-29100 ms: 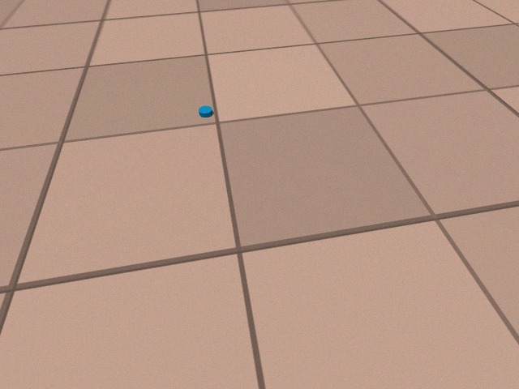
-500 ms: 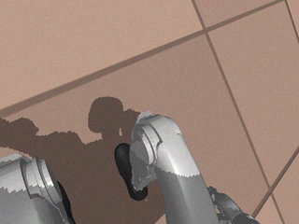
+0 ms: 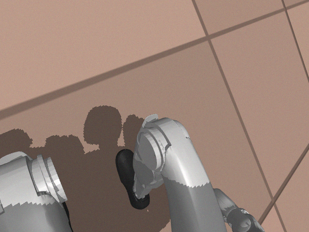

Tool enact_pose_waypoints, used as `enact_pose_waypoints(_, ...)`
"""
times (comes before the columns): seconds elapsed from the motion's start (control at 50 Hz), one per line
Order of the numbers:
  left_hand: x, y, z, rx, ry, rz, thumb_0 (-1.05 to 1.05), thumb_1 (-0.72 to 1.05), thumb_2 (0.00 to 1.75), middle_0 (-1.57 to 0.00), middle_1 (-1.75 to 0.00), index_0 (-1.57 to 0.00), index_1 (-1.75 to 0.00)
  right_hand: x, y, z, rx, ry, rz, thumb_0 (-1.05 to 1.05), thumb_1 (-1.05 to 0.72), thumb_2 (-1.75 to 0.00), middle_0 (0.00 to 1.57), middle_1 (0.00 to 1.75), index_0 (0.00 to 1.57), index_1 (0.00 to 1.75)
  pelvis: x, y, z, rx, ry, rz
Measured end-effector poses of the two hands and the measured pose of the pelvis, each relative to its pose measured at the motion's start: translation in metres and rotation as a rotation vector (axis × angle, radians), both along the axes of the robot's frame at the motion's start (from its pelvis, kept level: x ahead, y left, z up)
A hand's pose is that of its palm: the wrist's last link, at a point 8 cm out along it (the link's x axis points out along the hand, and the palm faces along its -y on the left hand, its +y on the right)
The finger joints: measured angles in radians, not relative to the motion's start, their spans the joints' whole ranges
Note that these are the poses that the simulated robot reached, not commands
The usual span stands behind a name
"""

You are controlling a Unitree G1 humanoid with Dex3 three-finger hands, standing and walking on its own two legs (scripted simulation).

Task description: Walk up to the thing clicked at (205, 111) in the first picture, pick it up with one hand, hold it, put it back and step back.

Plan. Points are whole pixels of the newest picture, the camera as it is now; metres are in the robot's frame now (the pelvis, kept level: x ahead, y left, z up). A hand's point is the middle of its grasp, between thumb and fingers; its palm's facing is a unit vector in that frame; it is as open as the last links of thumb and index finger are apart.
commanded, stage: rest palm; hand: left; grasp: from above
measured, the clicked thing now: out of the picture +0.46 +0.44 -0.29
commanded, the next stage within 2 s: none
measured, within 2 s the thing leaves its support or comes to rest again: neither
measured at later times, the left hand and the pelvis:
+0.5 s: hand out of the picture +0.44 +0.41 -0.24, palm faces -0.45 -0.19 -0.87, open 14.2 cm; pelvis +0.00 +0.00 +0.00, yaw -1 degrees
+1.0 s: hand out of the picture +0.43 +0.42 -0.24, palm faces -0.43 -0.17 -0.89, open 14.2 cm; pelvis +0.00 +0.00 +0.00, yaw -1 degrees
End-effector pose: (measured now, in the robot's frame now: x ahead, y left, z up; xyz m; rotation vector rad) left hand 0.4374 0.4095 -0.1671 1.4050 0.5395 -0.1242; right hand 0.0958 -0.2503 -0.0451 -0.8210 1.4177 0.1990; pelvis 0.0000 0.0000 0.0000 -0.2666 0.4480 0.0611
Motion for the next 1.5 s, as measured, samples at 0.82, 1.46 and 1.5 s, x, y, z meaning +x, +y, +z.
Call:
enact_pose_waypoints(0.82,0.001,0.012,-0.003,0.058,0.037,0.061,0.0,-0.55,0.99,-0.08,-1.03,-0.08,-1.03,-0.02,0.0,0.002,0.015,0.027,-0.002,0.0,-0.92,-0.9,0.2,0.29,0.2,0.3,-0.003,0.003,-0.003,-0.017,0.0,-0.016)
enact_pose_waypoints(1.46,0.0,0.005,-0.01,0.036,0.057,0.052,0.0,-0.51,0.96,-0.08,-1.04,-0.09,-1.04,-0.027,0.006,-0.002,0.038,0.049,0.005,0.0,-0.91,-0.9,0.2,0.29,0.2,0.3,-0.005,0.002,-0.003,-0.013,-0.011,-0.015)
enact_pose_waypoints(1.5,0.001,0.005,-0.009,0.036,0.047,0.051,0.0,-0.51,0.96,-0.08,-1.04,-0.09,-1.04,-0.026,0.006,-0.002,0.035,0.049,0.007,0.0,-0.91,-0.9,0.2,0.29,0.2,0.3,-0.004,0.002,-0.003,-0.013,-0.01,-0.014)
